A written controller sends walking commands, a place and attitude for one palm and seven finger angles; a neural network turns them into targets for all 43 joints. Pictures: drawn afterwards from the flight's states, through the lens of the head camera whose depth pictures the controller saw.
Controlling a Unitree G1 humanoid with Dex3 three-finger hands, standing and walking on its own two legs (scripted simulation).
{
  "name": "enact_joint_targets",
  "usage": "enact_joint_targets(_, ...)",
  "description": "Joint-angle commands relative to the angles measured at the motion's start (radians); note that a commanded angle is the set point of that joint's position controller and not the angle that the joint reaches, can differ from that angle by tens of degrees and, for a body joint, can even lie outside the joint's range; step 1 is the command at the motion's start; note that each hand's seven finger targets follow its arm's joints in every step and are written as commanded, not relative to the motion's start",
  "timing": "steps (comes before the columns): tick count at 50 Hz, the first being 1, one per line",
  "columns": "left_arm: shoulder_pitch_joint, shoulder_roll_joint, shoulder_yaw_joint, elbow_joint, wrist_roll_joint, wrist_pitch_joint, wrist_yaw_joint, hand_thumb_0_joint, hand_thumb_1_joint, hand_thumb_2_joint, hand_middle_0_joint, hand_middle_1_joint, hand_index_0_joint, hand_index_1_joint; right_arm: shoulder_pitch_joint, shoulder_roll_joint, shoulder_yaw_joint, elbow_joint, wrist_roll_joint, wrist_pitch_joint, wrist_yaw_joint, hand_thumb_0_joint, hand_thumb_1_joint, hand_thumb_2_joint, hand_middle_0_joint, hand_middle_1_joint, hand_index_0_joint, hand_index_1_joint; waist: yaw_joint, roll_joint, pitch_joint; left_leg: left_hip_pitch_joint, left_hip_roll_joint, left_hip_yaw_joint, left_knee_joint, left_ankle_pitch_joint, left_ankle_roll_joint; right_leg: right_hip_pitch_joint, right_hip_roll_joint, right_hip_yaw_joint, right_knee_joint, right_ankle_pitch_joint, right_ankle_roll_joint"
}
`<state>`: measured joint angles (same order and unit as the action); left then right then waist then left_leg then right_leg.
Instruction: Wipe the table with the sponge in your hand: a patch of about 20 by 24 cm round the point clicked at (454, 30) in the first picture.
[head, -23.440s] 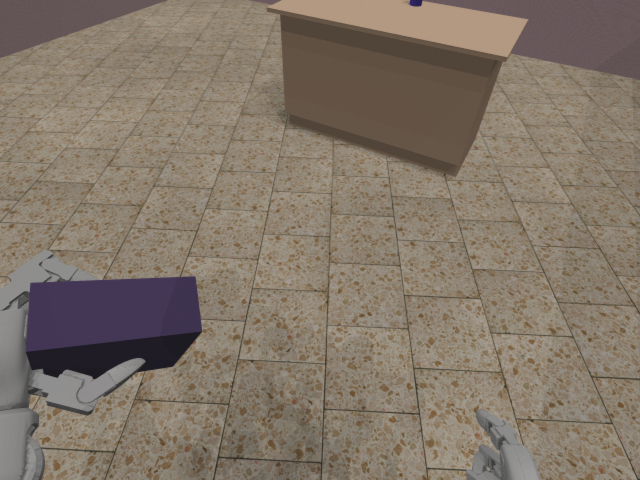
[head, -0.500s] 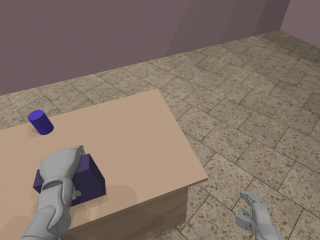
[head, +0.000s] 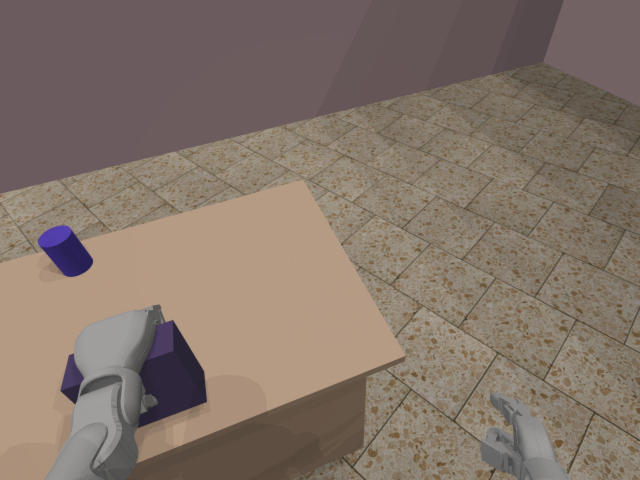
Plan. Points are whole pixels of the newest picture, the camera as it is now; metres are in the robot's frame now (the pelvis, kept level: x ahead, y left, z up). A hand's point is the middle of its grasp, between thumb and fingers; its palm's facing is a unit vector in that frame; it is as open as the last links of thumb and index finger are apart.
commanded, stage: move the sponge above the wiping area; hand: left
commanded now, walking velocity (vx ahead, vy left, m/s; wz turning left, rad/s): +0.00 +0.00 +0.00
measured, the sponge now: (148, 388) +0.23 +0.28 -0.03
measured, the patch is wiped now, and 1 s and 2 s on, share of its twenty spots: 0.00 0.00 0.00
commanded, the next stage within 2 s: lower the sponge onto the table in 0.40 s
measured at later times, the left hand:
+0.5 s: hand (133, 365) +0.24 +0.28 +0.02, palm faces -0.07 -0.10 -0.99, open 9.8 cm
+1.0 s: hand (131, 371) +0.23 +0.29 +0.01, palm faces -0.09 -0.11 -0.99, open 9.8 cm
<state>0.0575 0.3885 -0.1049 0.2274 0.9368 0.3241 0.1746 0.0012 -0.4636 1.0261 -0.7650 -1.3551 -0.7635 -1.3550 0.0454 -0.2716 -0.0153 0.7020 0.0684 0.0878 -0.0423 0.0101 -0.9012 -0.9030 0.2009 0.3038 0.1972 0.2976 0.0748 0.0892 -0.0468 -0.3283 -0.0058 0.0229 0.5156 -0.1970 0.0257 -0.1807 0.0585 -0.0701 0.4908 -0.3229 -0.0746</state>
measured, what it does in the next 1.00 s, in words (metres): stands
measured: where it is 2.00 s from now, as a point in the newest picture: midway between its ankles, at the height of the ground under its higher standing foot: outside the picture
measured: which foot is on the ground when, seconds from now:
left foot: down 0.00-1.00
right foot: down 0.00-1.00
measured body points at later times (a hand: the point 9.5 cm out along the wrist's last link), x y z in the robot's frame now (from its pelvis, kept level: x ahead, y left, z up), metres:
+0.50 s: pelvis +0.00 +0.00 +0.00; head -0.01 -0.04 +0.45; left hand +0.24 +0.28 +0.08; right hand +0.23 -0.22 -0.09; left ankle +0.05 +0.11 -0.73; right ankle -0.04 -0.07 -0.73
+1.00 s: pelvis +0.00 +0.01 +0.00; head -0.01 -0.02 +0.45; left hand +0.23 +0.29 +0.07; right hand +0.22 -0.21 -0.09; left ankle +0.05 +0.11 -0.73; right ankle -0.04 -0.07 -0.73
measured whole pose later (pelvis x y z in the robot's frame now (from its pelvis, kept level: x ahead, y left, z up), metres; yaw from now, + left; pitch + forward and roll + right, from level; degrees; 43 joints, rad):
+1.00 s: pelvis +0.00 +0.01 +0.00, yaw +0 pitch +0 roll -1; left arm 0.07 0.37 -0.11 0.23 0.95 0.32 0.17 0.00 -0.46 1.03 -0.76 -1.36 -0.76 -1.36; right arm 0.04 -0.25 -0.01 0.70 0.07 0.09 -0.04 0.01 -0.90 -0.90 0.20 0.30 0.20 0.30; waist 0.08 0.09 -0.05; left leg -0.33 -0.01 0.03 0.51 -0.19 0.04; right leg -0.18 0.05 -0.07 0.48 -0.31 -0.06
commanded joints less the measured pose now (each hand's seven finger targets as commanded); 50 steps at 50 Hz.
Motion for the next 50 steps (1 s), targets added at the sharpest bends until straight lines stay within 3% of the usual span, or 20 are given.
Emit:
enact_joint_targets(1,-0.263,0.233,0.124,-0.226,0.036,-0.021,0.067,0.000,0.100,1.300,-1.200,-1.600,-1.200,-1.600,-0.202,-0.095,-0.030,-0.161,0.000,-0.059,-0.001,0.000,-0.900,-0.900,0.200,0.300,0.200,0.300,0.004,-0.033,-0.208,0.200,-0.020,-0.070,-0.017,0.184,0.039,-0.056,-0.042,0.126,-0.094,0.309,0.008)
enact_joint_targets(5,-0.299,0.221,0.110,-0.190,0.029,-0.002,0.069,0.000,0.100,1.300,-1.200,-1.600,-1.200,-1.600,-0.203,-0.095,-0.029,-0.155,0.007,-0.058,-0.005,0.000,-0.900,-0.900,0.200,0.300,0.200,0.300,-0.005,-0.053,-0.167,0.186,-0.017,-0.075,-0.033,0.139,0.037,-0.080,-0.039,0.119,-0.105,0.241,0.009)
enact_joint_targets(7,-0.295,0.216,0.103,-0.181,0.026,0.006,0.066,0.000,0.100,1.300,-1.200,-1.600,-1.200,-1.600,-0.208,-0.096,-0.028,-0.157,0.008,-0.057,-0.006,0.000,-0.900,-0.900,0.200,0.300,0.200,0.300,-0.001,-0.046,-0.184,0.187,-0.019,-0.066,-0.035,0.141,0.038,-0.063,-0.043,0.121,-0.108,0.250,0.011)
enact_joint_targets(8,-0.301,0.254,0.135,-0.186,0.028,0.009,0.063,0.000,0.100,1.300,-1.200,-1.600,-1.200,-1.600,-0.211,-0.103,-0.028,-0.154,0.004,-0.054,-0.010,0.000,-0.900,-0.900,0.200,0.300,0.200,0.300,0.009,-0.031,-0.193,0.189,-0.024,-0.071,-0.039,0.144,0.036,-0.047,-0.040,0.133,-0.106,0.259,0.004)
enact_joint_targets(10,-0.301,0.208,0.097,-0.175,0.027,0.014,0.055,0.000,0.100,1.300,-1.200,-1.600,-1.200,-1.600,-0.210,-0.094,-0.026,-0.160,0.007,-0.053,-0.009,0.000,-0.900,-0.900,0.200,0.300,0.200,0.300,-0.002,-0.062,-0.189,0.190,-0.021,-0.061,-0.033,0.156,0.039,-0.051,-0.043,0.119,-0.105,0.276,0.012)
enact_joint_targets(11,-0.297,0.233,0.114,-0.160,0.032,0.018,0.052,0.000,0.100,1.300,-1.200,-1.600,-1.200,-1.600,-0.216,-0.098,-0.023,-0.156,0.007,-0.051,-0.008,0.000,-0.900,-0.900,0.200,0.300,0.200,0.300,0.005,-0.058,-0.194,0.185,-0.024,-0.063,-0.032,0.149,0.037,-0.047,-0.045,0.126,-0.112,0.266,0.012)
enact_joint_targets(15,-0.246,0.211,0.107,-0.184,0.026,0.013,0.042,0.000,0.100,1.300,-1.200,-1.600,-1.200,-1.600,-0.212,-0.093,-0.024,-0.172,0.005,-0.051,-0.003,0.000,-0.900,-0.900,0.200,0.300,0.200,0.300,0.011,-0.050,-0.209,0.189,-0.025,-0.062,-0.030,0.182,0.040,-0.022,-0.045,0.123,-0.100,0.322,0.011)
enact_joint_targets(17,-0.196,0.222,0.127,-0.187,0.022,0.014,0.041,0.000,0.100,1.300,-1.200,-1.600,-1.200,-1.600,-0.214,-0.096,-0.026,-0.174,0.002,-0.049,0.001,0.000,-0.900,-0.900,0.200,0.300,0.200,0.300,0.016,-0.067,-0.205,0.183,-0.025,-0.056,-0.023,0.203,0.039,-0.008,-0.047,0.128,-0.096,0.372,0.012)
enact_joint_targets(18,-0.182,0.268,0.170,-0.193,0.026,0.017,0.040,0.000,0.100,1.300,-1.200,-1.600,-1.200,-1.600,-0.214,-0.106,-0.027,-0.167,0.000,-0.045,0.002,0.000,-0.900,-0.900,0.200,0.300,0.200,0.300,0.024,-0.050,-0.202,0.182,-0.028,-0.065,-0.026,0.207,0.036,0.000,-0.044,0.142,-0.094,0.382,0.004)
enact_joint_targets(19,-0.196,0.228,0.130,-0.225,0.028,0.014,0.037,0.000,0.100,1.300,-1.200,-1.600,-1.200,-1.600,-0.222,-0.096,-0.021,-0.178,0.002,-0.045,0.006,0.000,-0.900,-0.900,0.200,0.300,0.200,0.300,0.018,-0.040,-0.209,0.183,-0.028,-0.060,-0.023,0.218,0.037,0.001,-0.048,0.128,-0.088,0.396,0.009)
enact_joint_targets(22,-0.192,0.201,0.106,-0.254,0.026,0.009,0.041,0.000,0.100,1.300,-1.200,-1.600,-1.200,-1.600,-0.222,-0.094,-0.026,-0.181,0.002,-0.052,0.008,0.000,-0.900,-0.900,0.200,0.300,0.200,0.300,0.008,-0.045,-0.194,0.197,-0.022,-0.062,-0.021,0.210,0.039,-0.031,-0.045,0.128,-0.095,0.364,0.010)
enact_joint_targets(23,-0.189,0.240,0.142,-0.260,0.028,0.008,0.044,0.000,0.100,1.300,-1.200,-1.600,-1.200,-1.600,-0.218,-0.099,-0.030,-0.177,-0.002,-0.052,0.004,0.000,-0.900,-0.900,0.200,0.300,0.200,0.300,0.014,-0.037,-0.188,0.201,-0.023,-0.070,-0.024,0.208,0.039,-0.030,-0.040,0.141,-0.099,0.364,0.004)
enact_joint_targets(27,-0.236,0.202,0.100,-0.277,0.031,-0.007,0.051,0.000,0.100,1.300,-1.200,-1.600,-1.200,-1.600,-0.224,-0.092,-0.028,-0.173,0.000,-0.060,-0.002,0.000,-0.900,-0.900,0.200,0.300,0.200,0.300,-0.001,-0.051,-0.178,0.208,-0.019,-0.065,-0.022,0.182,0.040,-0.060,-0.044,0.133,-0.105,0.317,0.011)
enact_joint_targets(28,-0.249,0.224,0.116,-0.289,0.032,-0.010,0.054,0.000,0.100,1.300,-1.200,-1.600,-1.200,-1.600,-0.219,-0.094,-0.030,-0.171,-0.002,-0.062,-0.005,0.000,-0.900,-0.900,0.200,0.300,0.200,0.300,0.003,-0.011,-0.178,0.216,-0.019,-0.072,-0.029,0.179,0.039,-0.059,-0.041,0.139,-0.106,0.307,0.003)
enact_joint_targets(33,-0.266,0.259,0.148,-0.234,0.037,-0.007,0.058,0.000,0.100,1.300,-1.200,-1.600,-1.200,-1.600,-0.222,-0.098,-0.028,-0.156,-0.002,-0.061,-0.013,0.000,-0.900,-0.900,0.200,0.300,0.200,0.300,0.008,-0.037,-0.162,0.201,-0.022,-0.072,-0.037,0.151,0.038,-0.059,-0.039,0.140,-0.118,0.266,0.003)
enact_joint_targets(37,-0.242,0.215,0.114,-0.224,0.030,-0.006,0.052,0.000,0.100,1.300,-1.200,-1.600,-1.200,-1.600,-0.221,-0.093,-0.027,-0.161,0.001,-0.062,-0.009,0.000,-0.900,-0.900,0.200,0.300,0.200,0.300,0.007,-0.027,-0.196,0.208,-0.018,-0.068,-0.036,0.164,0.037,-0.048,-0.042,0.118,-0.110,0.270,0.008)
enact_joint_targets(38,-0.239,0.245,0.141,-0.218,0.029,-0.002,0.049,0.000,0.100,1.300,-1.200,-1.600,-1.200,-1.600,-0.221,-0.099,-0.028,-0.158,0.000,-0.059,-0.010,0.000,-0.900,-0.900,0.200,0.300,0.200,0.300,0.012,-0.009,-0.186,0.209,-0.020,-0.078,-0.041,0.162,0.035,-0.048,-0.038,0.131,-0.113,0.269,0.000)
enact_joint_targets(40,-0.254,0.186,0.087,-0.227,0.027,-0.007,0.042,0.000,0.100,1.300,-1.200,-1.600,-1.200,-1.600,-0.217,-0.090,-0.027,-0.166,0.002,-0.061,-0.005,0.000,-0.900,-0.900,0.200,0.300,0.200,0.300,0.002,-0.030,-0.192,0.211,-0.015,-0.075,-0.040,0.158,0.038,-0.059,-0.039,0.110,-0.109,0.252,0.008)
enact_joint_targets(47,-0.206,0.199,0.107,-0.193,0.039,-0.005,0.044,0.000,0.100,1.300,-1.200,-1.600,-1.200,-1.600,-0.208,-0.099,-0.028,-0.167,0.000,-0.050,0.005,0.000,-0.900,-0.900,0.200,0.300,0.200,0.300,0.007,-0.073,-0.182,0.181,-0.014,-0.078,-0.035,0.160,0.036,-0.063,-0.036,0.113,-0.101,0.267,0.007)
enact_joint_targets(50,-0.257,0.205,0.111,-0.217,0.046,-0.023,0.062,0.000,0.100,1.300,-1.200,-1.600,-1.200,-1.600,-0.203,-0.095,-0.030,-0.165,-0.001,-0.055,0.002,0.000,-0.900,-0.900,0.200,0.300,0.200,0.300,0.005,-0.033,-0.189,0.193,-0.011,-0.082,-0.034,0.139,0.037,-0.083,-0.033,0.110,-0.097,0.227,0.004)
